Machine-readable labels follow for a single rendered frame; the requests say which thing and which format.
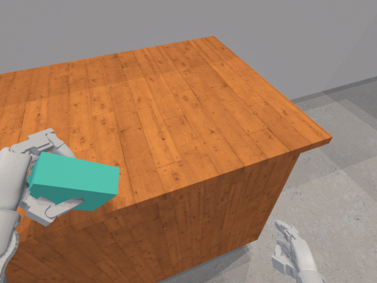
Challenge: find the robot right forearm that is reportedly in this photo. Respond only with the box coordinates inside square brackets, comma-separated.
[296, 270, 327, 283]

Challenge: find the robot left forearm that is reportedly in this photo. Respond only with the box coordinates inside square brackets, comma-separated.
[0, 209, 21, 283]

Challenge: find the sponge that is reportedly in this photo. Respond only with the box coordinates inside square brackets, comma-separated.
[27, 152, 120, 211]

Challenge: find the robot left hand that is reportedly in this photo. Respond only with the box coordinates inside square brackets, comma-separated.
[0, 128, 85, 226]

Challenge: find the robot right hand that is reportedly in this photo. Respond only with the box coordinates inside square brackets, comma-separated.
[272, 220, 318, 279]

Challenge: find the table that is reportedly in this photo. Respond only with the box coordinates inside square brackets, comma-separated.
[0, 36, 332, 283]

